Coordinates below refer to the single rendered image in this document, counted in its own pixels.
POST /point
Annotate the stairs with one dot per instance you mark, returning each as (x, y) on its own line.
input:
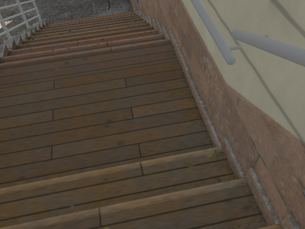
(84, 34)
(194, 190)

